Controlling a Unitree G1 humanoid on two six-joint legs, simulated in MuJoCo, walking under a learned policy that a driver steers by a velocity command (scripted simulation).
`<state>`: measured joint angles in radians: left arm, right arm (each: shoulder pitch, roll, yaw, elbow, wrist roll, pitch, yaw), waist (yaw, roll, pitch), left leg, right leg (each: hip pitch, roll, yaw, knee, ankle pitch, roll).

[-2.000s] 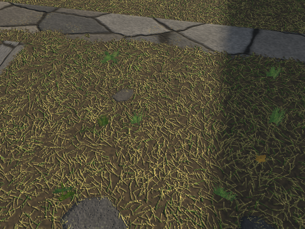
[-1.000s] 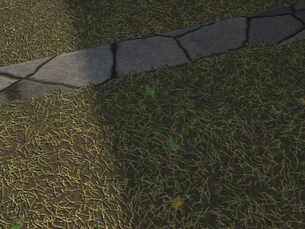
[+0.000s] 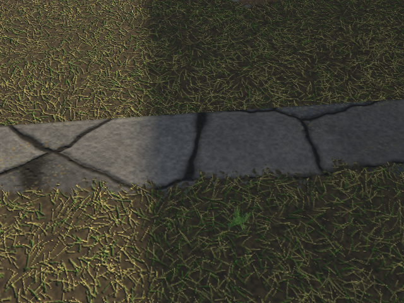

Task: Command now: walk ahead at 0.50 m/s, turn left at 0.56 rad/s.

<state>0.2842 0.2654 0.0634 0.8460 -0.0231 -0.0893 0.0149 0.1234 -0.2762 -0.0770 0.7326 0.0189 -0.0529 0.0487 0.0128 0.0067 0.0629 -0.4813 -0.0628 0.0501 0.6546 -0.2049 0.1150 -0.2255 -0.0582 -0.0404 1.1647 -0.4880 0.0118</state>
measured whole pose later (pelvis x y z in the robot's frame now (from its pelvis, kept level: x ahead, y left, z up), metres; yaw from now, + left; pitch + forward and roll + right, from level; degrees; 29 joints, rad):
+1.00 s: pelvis +0.48 +0.07 +0.01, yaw +20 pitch +2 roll -1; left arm 0.28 0.29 0.03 0.86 -0.01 -0.04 0.00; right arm 0.08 -0.22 -0.03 0.67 -0.01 -0.05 0.02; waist 0.04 -0.02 0.03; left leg -0.43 -0.02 0.01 0.50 -0.11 0.04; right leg -0.35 -0.03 0.03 0.99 -0.58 0.05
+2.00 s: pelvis +0.60 +0.11 +0.01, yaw +20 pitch -1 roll +0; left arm 0.35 0.24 0.05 1.05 -0.03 -0.05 0.02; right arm 0.25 -0.22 -0.06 1.06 0.03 -0.08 0.00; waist 0.00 -0.04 0.00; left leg -0.23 -0.03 0.05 0.60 -0.35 0.05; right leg -0.19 -0.04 0.04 0.71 -0.45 0.00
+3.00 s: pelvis +1.13 +0.20 +0.01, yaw -9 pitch +3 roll +1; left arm 0.37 0.28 0.06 0.83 -0.03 -0.05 0.01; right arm 0.05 -0.26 -0.04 0.76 0.00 -0.14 0.01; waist 0.06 -0.03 0.01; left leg -0.43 -0.04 -0.01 0.51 -0.13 0.02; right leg -0.25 0.10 0.19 0.99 -0.50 -0.06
